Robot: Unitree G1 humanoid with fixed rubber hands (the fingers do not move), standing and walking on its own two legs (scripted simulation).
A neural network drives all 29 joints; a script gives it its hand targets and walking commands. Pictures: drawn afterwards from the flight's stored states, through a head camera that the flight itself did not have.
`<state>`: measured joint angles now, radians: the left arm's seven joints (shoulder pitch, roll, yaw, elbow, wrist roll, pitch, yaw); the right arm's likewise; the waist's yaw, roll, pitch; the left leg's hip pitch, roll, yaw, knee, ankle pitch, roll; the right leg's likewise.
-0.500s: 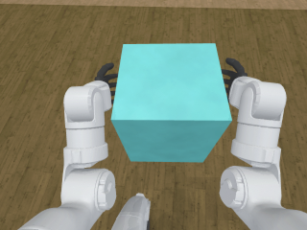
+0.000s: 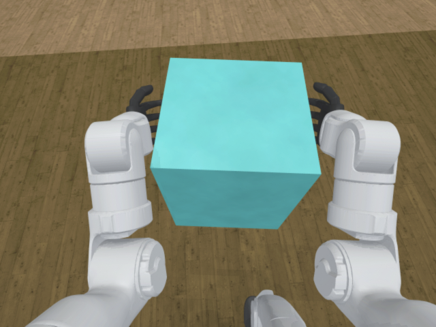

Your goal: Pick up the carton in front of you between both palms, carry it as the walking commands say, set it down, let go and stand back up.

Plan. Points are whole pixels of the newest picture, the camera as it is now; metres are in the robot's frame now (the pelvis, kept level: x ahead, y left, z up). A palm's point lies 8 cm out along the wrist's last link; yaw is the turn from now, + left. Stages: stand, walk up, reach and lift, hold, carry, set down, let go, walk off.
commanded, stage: carry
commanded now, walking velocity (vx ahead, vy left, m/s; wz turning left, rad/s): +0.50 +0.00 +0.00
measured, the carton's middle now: (230, 154) +0.39 -0.02 +0.09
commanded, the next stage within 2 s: none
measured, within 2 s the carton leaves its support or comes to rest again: neither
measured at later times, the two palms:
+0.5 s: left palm (134, 26) +0.68 +0.17 +0.18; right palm (272, 18) +0.68 -0.13 +0.19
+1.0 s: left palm out of the picture +0.93 +0.16 +0.21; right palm out of the picture +0.96 -0.14 +0.22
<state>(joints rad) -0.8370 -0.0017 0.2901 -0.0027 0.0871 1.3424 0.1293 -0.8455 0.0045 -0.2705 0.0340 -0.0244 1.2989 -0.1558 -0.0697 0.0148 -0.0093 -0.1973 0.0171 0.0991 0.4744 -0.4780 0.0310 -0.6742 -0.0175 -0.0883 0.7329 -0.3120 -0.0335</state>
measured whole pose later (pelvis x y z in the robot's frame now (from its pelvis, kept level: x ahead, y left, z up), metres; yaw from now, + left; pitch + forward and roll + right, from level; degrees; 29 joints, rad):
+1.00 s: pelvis +0.56 -0.01 +0.07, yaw +1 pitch +5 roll +1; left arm -0.84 0.01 0.26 0.11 0.07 1.34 0.14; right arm -0.89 -0.03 -0.28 0.15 -0.06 1.34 -0.13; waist 0.05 0.01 0.02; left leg -0.54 -0.01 0.02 1.11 -0.51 0.01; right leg -0.44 0.00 -0.11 0.55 -0.30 -0.05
